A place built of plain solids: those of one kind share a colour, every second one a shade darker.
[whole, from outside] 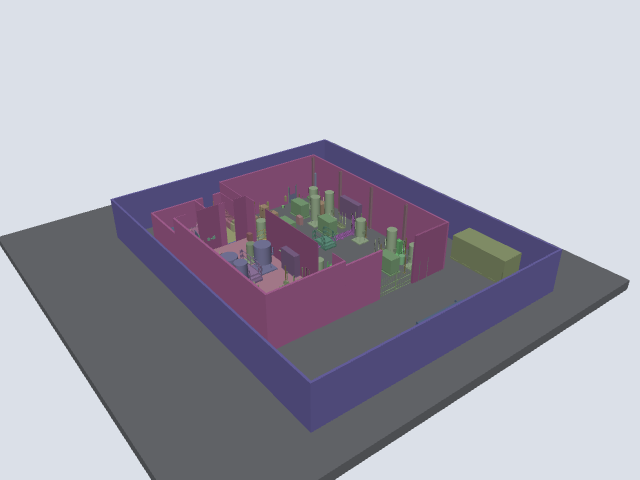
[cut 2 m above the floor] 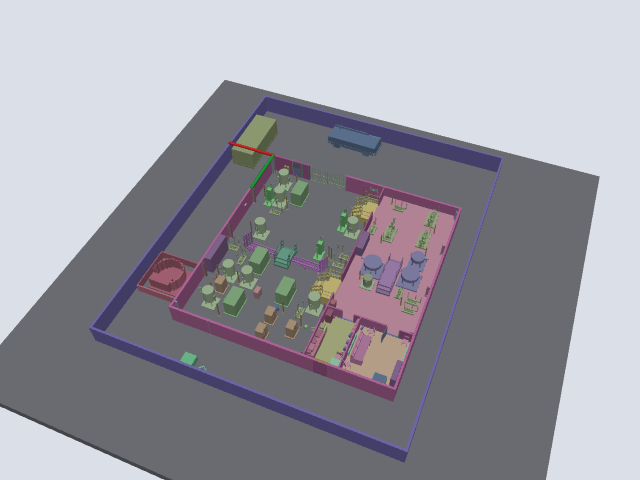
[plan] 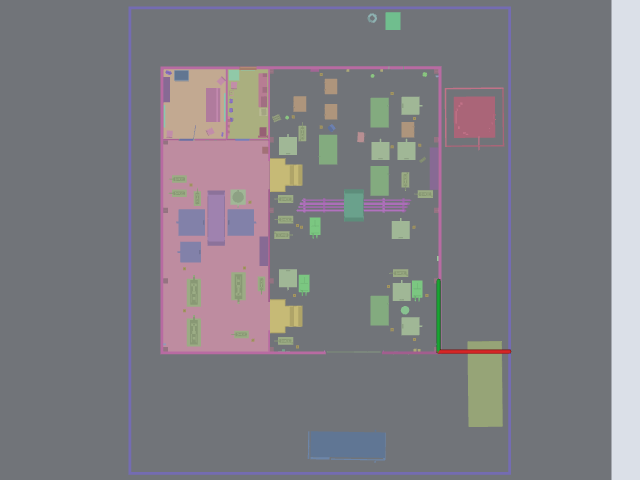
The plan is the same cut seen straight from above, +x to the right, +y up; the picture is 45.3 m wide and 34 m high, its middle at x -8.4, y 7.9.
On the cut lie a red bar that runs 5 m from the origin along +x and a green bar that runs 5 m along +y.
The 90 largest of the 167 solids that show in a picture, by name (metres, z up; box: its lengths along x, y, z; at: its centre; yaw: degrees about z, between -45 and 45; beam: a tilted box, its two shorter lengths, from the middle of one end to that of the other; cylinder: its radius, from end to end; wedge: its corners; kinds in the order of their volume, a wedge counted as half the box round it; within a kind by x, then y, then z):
{
 "yard_bound_1": {"box": [0.2, 33.18, 4.41], "at": [-21.87, 7.86, 2.15]},
 "yard_bound_2": {"box": [27.1, 0.2, 4.41], "at": [-8.42, -8.63, 2.15]},
 "yard_bound_3": {"box": [27.1, 0.2, 4.41], "at": [-8.42, 24.35, 2.15]},
 "yard_bound_4": {"box": [0.2, 33.18, 4.41], "at": [5.03, 7.86, 2.15]},
 "raised_floor_pumps_1": {"box": [7.63, 15.13, 0.9], "at": [-15.75, 7.5, 0.4]},
 "wall_1": {"box": [0.2, 15.2, 5.5], "at": [-19.6, 7.4, 2.7]},
 "wall_2": {"box": [0.2, 5.2, 3.9], "at": [-19.6, 17.6, 1.9]},
 "wall_3": {"box": [1.1, 0.06, 5.5], "at": [-18.95, 14.97, 2.7]},
 "wall_4": {"box": [4.7, 0.2, 3.9], "at": [-17.35, 20.1, 1.9]},
 "wall_5": {"box": [2.31, 0.06, 3.9], "at": [-16.15, 15.03, 1.9]},
 "wall_6": {"box": [2.37, 0.06, 5.5], "at": [-16.12, 14.97, 2.7]},
 "wall_7": {"box": [7.7, 0.2, 5.5], "at": [-15.85, -0.1, 2.7]},
 "wall_8": {"box": [0.06, 5.0, 3.9], "at": [-15.03, 17.5, 1.9]},
 "wall_9": {"box": [0.06, 5.0, 3.9], "at": [-14.97, 17.5, 1.9]},
 "wall_10": {"box": [0.91, 0.2, 3.9], "at": [-14.55, 20.1, 1.9]},
 "wall_11": {"box": [1.21, 0.2, 2.0], "at": [-13.5, 20.1, 0.95]},
 "wall_12": {"box": [1.4, 0.06, 5.5], "at": [-12.7, 14.97, 2.7]},
 "wall_13": {"box": [1.4, 0.06, 3.9], "at": [-12.7, 15.03, 1.9]},
 "wall_14": {"box": [0.91, 0.2, 3.9], "at": [-12.45, 20.1, 1.9]},
 "wall_15": {"box": [0.06, 1.5, 5.5], "at": [-12.03, 0.75, 2.7]},
 "wall_16": {"box": [0.06, 8.0, 5.5], "at": [-12.03, 7.5, 2.7]},
 "wall_17": {"box": [0.06, 1.5, 5.5], "at": [-12.03, 14.25, 2.7]},
 "wall_18": {"box": [0.06, 5.0, 3.9], "at": [-12.03, 17.5, 1.9]},
 "wall_19": {"box": [0.06, 8.0, 5.05], "at": [-11.97, 7.5, 2.48]},
 "wall_20": {"box": [0.06, 5.06, 5.05], "at": [-11.97, 17.47, 2.48]},
 "wall_21": {"box": [4.01, 0.2, 5.05], "at": [-10.0, -0.1, 2.48]},
 "wall_22": {"box": [12.2, 0.2, 5.05], "at": [-5.9, 20.1, 2.48]},
 "wall_23": {"box": [4.21, 0.2, 5.05], "at": [-1.9, -0.1, 2.48]},
 "wall_24": {"box": [0.2, 20.4, 5.05], "at": [0.1, 10.0, 2.48]},
 "beyond_container_1": {"box": [2.32, 5.99, 2.59], "at": [3.3, -2.31, 1.24], "yaw": 0.7},
 "beyond_container_2": {"box": [2.4, 6.06, 2.65], "at": [3.3, -2.31, 1.27], "yaw": 0.7},
 "raised_floor_control_1": {"box": [4.63, 5.13, 0.9], "at": [-17.25, 17.5, 0.4]},
 "air_vessel_1": {"cylinder": 0.4, "from": [-14.2, 10.94, 1.2], "to": [-14.2, 10.94, 2.74]},
 "air_vessel_2": {"cylinder": 0.5, "from": [-10.66, 5.19, 0.71], "to": [-10.66, 5.19, 2.46]},
 "air_vessel_3": {"cylinder": 0.5, "from": [-10.66, 14.56, 0.71], "to": [-10.66, 14.56, 2.46]},
 "air_vessel_4": {"box": [1.28, 1.28, 0.17], "at": [-4.11, 14.21, 0.04]},
 "air_vessel_5": {"cylinder": 0.5, "from": [-4.11, 14.21, 0.71], "to": [-4.11, 14.21, 3.26]},
 "air_vessel_6": {"box": [1.28, 1.28, 0.17], "at": [-2.67, 8.61, 0.04]},
 "air_vessel_7": {"cylinder": 0.5, "from": [-2.67, 8.61, 0.71], "to": [-2.67, 8.61, 2.46]},
 "air_vessel_8": {"box": [1.28, 1.28, 0.17], "at": [-2.61, 4.21, 0.04]},
 "air_vessel_9": {"cylinder": 0.5, "from": [-2.61, 4.21, 0.71], "to": [-2.61, 4.21, 3.26]},
 "air_vessel_10": {"box": [1.28, 1.28, 0.17], "at": [-2.27, 14.21, 0.04]},
 "air_vessel_11": {"cylinder": 0.5, "from": [-2.27, 14.21, 0.71], "to": [-2.27, 14.21, 3.26]},
 "air_vessel_12": {"cylinder": 0.5, "from": [-1.99, 1.79, 0.71], "to": [-1.99, 1.79, 2.46]},
 "air_vessel_13": {"cylinder": 0.5, "from": [-1.99, 17.4, 0.71], "to": [-1.99, 17.4, 2.46]},
 "raised_floor_mess_1": {"box": [3.13, 5.13, 0.9], "at": [-13.5, 17.5, 0.4]},
 "screw_compressor_1": {"box": [1.3, 2.1, 0.15], "at": [-7.82, 14.3, 0.03]},
 "screw_compressor_2": {"box": [1.1, 1.9, 1.45], "at": [-7.82, 14.3, 0.93]},
 "screw_compressor_3": {"box": [1.3, 2.1, 0.15], "at": [-4.18, 2.9, 0.03]},
 "screw_compressor_4": {"box": [1.1, 1.9, 1.45], "at": [-4.18, 2.9, 0.93]},
 "screw_compressor_5": {"box": [1.3, 2.1, 0.15], "at": [-4.18, 12.09, 0.03]},
 "screw_compressor_6": {"box": [1.1, 1.9, 1.45], "at": [-4.18, 12.09, 0.93]},
 "screw_compressor_7": {"box": [1.3, 2.1, 0.15], "at": [-4.18, 16.93, 0.03]},
 "screw_compressor_8": {"box": [1.1, 1.9, 1.45], "at": [-4.18, 16.93, 0.93]},
 "buffer_vessel_1": {"box": [1.48, 1.48, 0.17], "at": [-17.56, 7.04, 0.89]},
 "buffer_vessel_2": {"cylinder": 0.6, "from": [-17.56, 7.04, 1.58], "to": [-17.56, 7.04, 3.89]},
 "buffer_vessel_3": {"box": [1.88, 1.88, 0.17], "at": [-17.48, 9.14, 0.89]},
 "buffer_vessel_4": {"cylinder": 0.8, "from": [-17.48, 9.14, 1.64], "to": [-17.48, 9.14, 3.43]},
 "buffer_vessel_5": {"box": [1.88, 1.88, 0.17], "at": [-14.02, 9.14, 0.89]},
 "buffer_vessel_6": {"cylinder": 0.8, "from": [-14.02, 9.14, 1.64], "to": [-14.02, 9.14, 3.43]},
 "row_1": {"box": [0.45, 1.8, 2.1], "at": [-19.25, 18.55, 2.0]},
 "row_2": {"box": [0.6, 2.1, 2.1], "at": [-12.38, 7.1, 2.0]},
 "row_3": {"box": [0.6, 3.0, 2.1], "at": [-0.32, 12.95, 1.15]},
 "beyond_van_1": {"box": [5.29, 1.81, 0.65], "at": [-6.42, -6.6, 0.97], "yaw": -0.9},
 "beyond_van_2": {"box": [3.79, 0.08, 1.48], "at": [-5.73, -7.65, 0.68], "yaw": -0.9},
 "door_landing_1": {"box": [1.1, 2.4, 0.9], "at": [-11.39, 2.5, 0.4]},
 "door_landing_2": {"box": [1.1, 2.4, 0.9], "at": [-11.39, 12.5, 0.4]},
 "door_landing_3": {"box": [0.32, 1.5, 0.73], "at": [-10.7, 2.5, 0.32]},
 "door_landing_4": {"box": [0.32, 1.5, 0.73], "at": [-10.7, 12.5, 0.32]},
 "beyond_storage_tank_1": {"box": [0.1, 4.18, 0.9], "at": [0.5, 16.58, 0.39], "yaw": 0.5},
 "beyond_storage_tank_2": {"box": [4.18, 0.1, 0.9], "at": [2.52, 18.64, 0.39], "yaw": 0.5},
 "beyond_storage_tank_3": {"box": [2.92, 2.92, 0.17], "at": [2.54, 16.6, 0.03], "yaw": 0.5},
 "beyond_storage_tank_4": {"box": [4.18, 0.1, 0.9], "at": [2.56, 14.56, 0.39], "yaw": 0.5},
 "beyond_storage_tank_5": {"box": [1.98, 0.82, 1.08], "at": [2.78, 17.53, 0.75], "yaw": 0.5},
 "beyond_storage_tank_6": {"box": [0.1, 4.18, 0.9], "at": [4.58, 16.62, 0.39], "yaw": 0.5},
 "cabinet_dryer_1": {"box": [0.7, 0.9, 1.2], "at": [-9.82, 17.53, 0.8]},
 "cabinet_dryer_2": {"box": [0.7, 0.9, 1.2], "at": [-7.62, 16.99, 0.8]},
 "cabinet_dryer_3": {"box": [0.7, 0.9, 1.2], "at": [-7.62, 18.77, 0.8]},
 "cabinet_dryer_4": {"box": [0.7, 0.9, 1.2], "at": [-2.18, 15.7, 0.8]},
 "staging_1": {"box": [1.25, 2.7, 0.56], "at": [-15.75, 9.45, 1.08]},
 "pump_unit_1": {"box": [1.02, 1.99, 0.2], "at": [-17.33, 1.34, 0.9]},
 "pump_unit_2": {"box": [1.02, 1.99, 0.2], "at": [-17.33, 4.17, 0.9]},
 "pump_unit_3": {"box": [1.02, 1.99, 0.2], "at": [-14.17, 4.62, 0.9]},
 "kitchenette_1": {"box": [0.6, 2.4, 0.68], "at": [-12.44, 18.51, 1.29]},
 "beyond_pallets_1": {"box": [1.07, 1.26, 0.67], "at": [-3.23, 23.4, 0.33], "yaw": 0.2},
 "stile_1": {"box": [1.4, 1.1, 0.56], "at": [-6.0, 10.35, 0.23]},
 "plan_chest_small_1": {"box": [0.92, 0.64, 0.97], "at": [-18.21, 19.56, 1.28]},
 "wheelie_bin_1": {"box": [0.51, 0.62, 1.12], "at": [-12.44, 15.57, 1.36]},
 "tool_cabinet_1": {"box": [0.46, 0.7, 0.91], "at": [-5.51, 15.18, 0.55], "yaw": -3.4},
 "fridge_low_1": {"box": [0.59, 0.55, 0.9], "at": [-12.4, 16.96, 1.25]}
}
